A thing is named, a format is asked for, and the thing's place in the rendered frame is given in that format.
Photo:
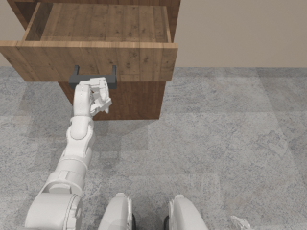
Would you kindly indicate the left robot shin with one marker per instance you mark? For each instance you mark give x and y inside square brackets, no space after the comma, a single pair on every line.
[129,225]

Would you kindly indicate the cabinet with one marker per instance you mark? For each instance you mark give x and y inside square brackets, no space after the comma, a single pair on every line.
[131,100]

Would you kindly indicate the robot left forearm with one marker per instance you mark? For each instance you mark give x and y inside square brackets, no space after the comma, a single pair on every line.
[73,165]

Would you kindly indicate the left robot upper arm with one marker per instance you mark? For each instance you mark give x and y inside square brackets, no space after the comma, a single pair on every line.
[55,211]

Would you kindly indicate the drawer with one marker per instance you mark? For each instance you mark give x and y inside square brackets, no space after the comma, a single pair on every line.
[135,38]

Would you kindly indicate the robot right hand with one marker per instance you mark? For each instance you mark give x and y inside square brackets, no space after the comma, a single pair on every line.
[241,224]

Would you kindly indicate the right robot shin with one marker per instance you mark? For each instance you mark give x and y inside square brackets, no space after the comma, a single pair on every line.
[171,226]

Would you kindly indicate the robot left hand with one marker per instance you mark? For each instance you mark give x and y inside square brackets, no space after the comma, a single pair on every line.
[89,104]

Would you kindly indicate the handle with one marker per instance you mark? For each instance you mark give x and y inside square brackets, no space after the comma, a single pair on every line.
[75,79]

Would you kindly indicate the robot shin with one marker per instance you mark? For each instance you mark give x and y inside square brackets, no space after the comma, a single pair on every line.
[171,226]
[129,225]

